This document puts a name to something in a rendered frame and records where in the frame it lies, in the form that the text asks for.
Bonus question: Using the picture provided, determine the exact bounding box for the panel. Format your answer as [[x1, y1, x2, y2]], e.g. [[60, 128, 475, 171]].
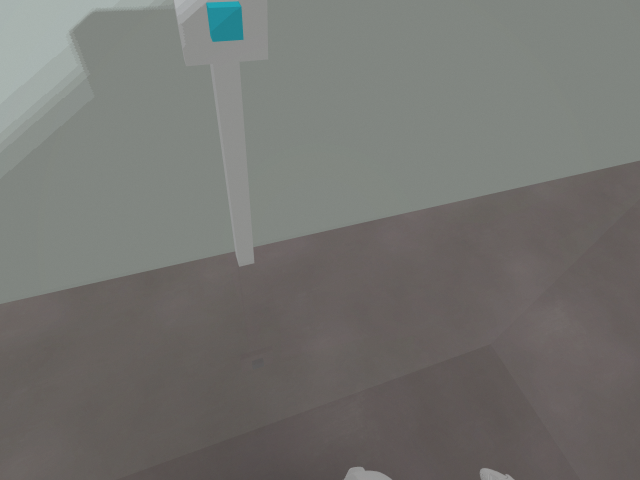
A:
[[173, 0, 268, 267]]

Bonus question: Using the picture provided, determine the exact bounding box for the button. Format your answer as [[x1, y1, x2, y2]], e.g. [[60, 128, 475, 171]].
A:
[[206, 1, 243, 42]]

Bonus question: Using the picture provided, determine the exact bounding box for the right robot shin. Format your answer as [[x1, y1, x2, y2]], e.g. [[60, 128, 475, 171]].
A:
[[346, 467, 365, 477]]

